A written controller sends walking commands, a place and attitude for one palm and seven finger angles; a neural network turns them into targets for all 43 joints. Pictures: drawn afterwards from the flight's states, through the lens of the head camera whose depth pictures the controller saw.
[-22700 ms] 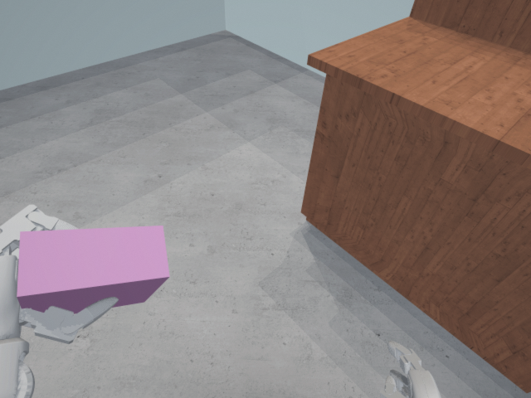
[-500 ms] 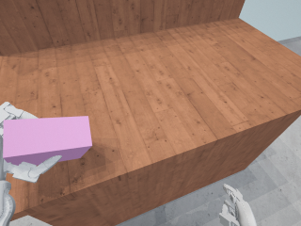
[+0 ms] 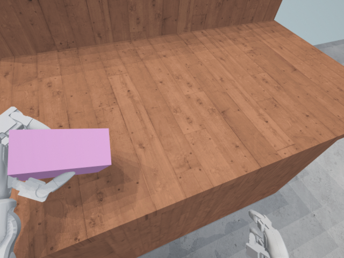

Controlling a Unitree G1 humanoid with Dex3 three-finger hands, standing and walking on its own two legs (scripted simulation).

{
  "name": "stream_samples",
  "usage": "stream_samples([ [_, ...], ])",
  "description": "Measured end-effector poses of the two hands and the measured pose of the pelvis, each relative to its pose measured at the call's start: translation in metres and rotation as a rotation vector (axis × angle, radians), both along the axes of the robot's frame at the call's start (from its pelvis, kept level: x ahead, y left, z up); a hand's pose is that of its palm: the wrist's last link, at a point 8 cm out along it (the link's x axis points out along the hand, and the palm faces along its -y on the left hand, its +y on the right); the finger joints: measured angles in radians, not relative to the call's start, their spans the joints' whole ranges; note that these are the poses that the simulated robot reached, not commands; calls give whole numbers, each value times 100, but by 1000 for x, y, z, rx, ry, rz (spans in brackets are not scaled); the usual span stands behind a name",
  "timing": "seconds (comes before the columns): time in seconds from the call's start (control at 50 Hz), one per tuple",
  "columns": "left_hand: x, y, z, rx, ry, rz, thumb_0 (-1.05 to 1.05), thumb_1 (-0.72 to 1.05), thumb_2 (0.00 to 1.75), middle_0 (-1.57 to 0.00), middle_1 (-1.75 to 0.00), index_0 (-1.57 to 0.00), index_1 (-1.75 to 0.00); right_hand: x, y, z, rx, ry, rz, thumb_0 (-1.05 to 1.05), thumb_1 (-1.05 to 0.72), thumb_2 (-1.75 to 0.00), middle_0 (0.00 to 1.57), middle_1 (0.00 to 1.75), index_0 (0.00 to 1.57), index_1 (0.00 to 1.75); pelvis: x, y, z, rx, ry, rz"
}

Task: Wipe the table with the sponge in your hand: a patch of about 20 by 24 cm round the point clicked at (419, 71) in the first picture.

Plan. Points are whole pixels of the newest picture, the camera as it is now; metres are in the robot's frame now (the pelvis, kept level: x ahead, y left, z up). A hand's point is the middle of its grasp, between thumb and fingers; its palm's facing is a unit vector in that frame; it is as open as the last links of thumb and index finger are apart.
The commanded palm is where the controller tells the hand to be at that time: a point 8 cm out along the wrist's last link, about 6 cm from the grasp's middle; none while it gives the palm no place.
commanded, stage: come to a stop and stand still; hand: left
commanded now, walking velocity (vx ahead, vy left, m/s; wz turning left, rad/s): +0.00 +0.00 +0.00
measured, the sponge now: (77, 154) +0.25 +0.20 +0.15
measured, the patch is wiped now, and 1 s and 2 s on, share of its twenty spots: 0.00 0.00 0.00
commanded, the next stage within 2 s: look again from close up in 0.34 s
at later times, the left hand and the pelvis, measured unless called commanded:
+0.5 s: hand (31, 164) +0.21 +0.25 +0.17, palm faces +0.44 -0.83 -0.33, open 10.0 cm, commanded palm +0.15 +0.28 +0.18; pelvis -0.01 +0.00 +0.00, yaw +1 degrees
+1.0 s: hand (37, 171) +0.20 +0.24 +0.17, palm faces +0.47 -0.82 -0.32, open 10.0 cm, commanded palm +0.14 +0.26 +0.18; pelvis -0.01 -0.02 +0.00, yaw +1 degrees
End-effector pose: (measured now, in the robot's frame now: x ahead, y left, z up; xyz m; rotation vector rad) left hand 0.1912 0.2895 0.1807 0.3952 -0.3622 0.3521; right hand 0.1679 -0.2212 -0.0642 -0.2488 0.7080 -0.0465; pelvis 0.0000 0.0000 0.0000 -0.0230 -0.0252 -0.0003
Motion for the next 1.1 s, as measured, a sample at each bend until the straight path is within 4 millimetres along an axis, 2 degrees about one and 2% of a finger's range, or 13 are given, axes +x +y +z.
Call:
stream_samples([
  [0.14, -3, 2, 4, 30, -4, -25, -1, -48, 102, -73, -134, -74, -136, 19, 20, 11, 33, -59, 10, 1, -90, -90, 20, 30, 20, 30, -1, 5, 0, 2, 4, -1],
  [0.28, -14, 6, 4, 20, -1, 10, -1, -48, 102, -73, -135, -74, -136, 13, 26, 6, 39, -25, 27, 1, -90, -90, 20, 30, 20, 30, -3, 5, 0, 1, 2, 9],
  [0.44, -20, 4, 1, 9, 12, 55, -1, -48, 102, -73, -135, -74, -136, -6, 16, -3, 30, 31, 6, 1, -90, -90, 20, 30, 20, 30, -8, 0, 2, 1, -3, 12],
  [0.6, -25, -4, 5, 29, 15, 61, 0, -48, 102, -73, -135, -73, -137, -18, -3, -3, 11, 36, -27, 1, -90, -90, 20, 30, 20, 30, -10, -8, 3, 1, -5, 16],
  [0.8, -31, -9, 3, 12, 26, 86, 0, -47, 102, -73, -135, -73, -137, -17, -17, 1, -3, 10, -36, 1, -90, -90, 20, 30, 20, 30, -12, -15, 4, 1, -4, 17],
  [1.1, -31, -20, 4, 3, 30, 96, -1, -47, 102, -72, -135, -73, -137, -9, -16, 3, 43, -2, 1, 1, -90, -90, 20, 30, 20, 30, -16, -31, 5, 14, -4, 16],
])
